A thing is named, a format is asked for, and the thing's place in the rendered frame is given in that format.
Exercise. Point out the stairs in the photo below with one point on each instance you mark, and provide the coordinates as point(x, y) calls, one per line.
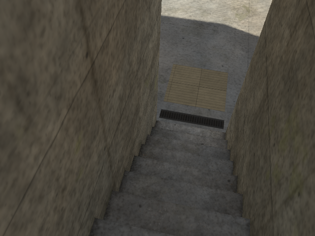
point(180, 184)

